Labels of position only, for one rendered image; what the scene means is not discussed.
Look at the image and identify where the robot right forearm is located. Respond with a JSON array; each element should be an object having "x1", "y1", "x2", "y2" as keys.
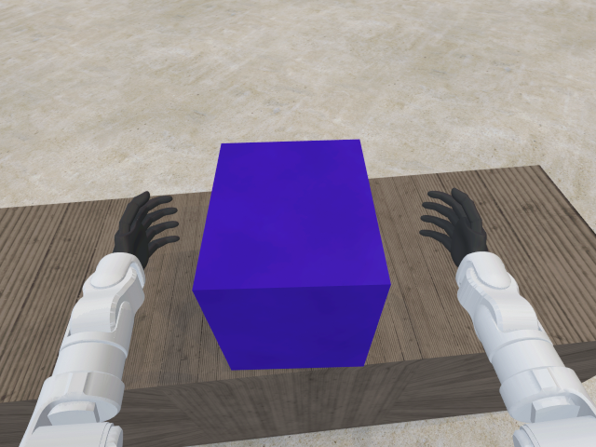
[{"x1": 455, "y1": 251, "x2": 596, "y2": 423}]

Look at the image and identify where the carton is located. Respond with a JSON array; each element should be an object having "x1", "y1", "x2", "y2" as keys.
[{"x1": 192, "y1": 140, "x2": 391, "y2": 371}]

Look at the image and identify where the left robot hand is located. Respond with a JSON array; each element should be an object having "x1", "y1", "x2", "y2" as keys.
[{"x1": 113, "y1": 191, "x2": 180, "y2": 270}]

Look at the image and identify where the robot left forearm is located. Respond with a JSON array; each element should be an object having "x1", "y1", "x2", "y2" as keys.
[{"x1": 19, "y1": 252, "x2": 145, "y2": 447}]

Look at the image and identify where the right robot hand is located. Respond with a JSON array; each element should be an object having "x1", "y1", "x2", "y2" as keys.
[{"x1": 419, "y1": 188, "x2": 489, "y2": 267}]

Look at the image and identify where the robot right upper arm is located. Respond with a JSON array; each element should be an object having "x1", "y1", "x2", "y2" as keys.
[{"x1": 512, "y1": 415, "x2": 596, "y2": 447}]

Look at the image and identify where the pedestal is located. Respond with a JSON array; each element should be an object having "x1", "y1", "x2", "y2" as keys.
[{"x1": 0, "y1": 165, "x2": 596, "y2": 447}]

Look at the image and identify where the robot left upper arm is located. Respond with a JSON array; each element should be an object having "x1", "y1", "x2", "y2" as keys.
[{"x1": 25, "y1": 422, "x2": 123, "y2": 447}]

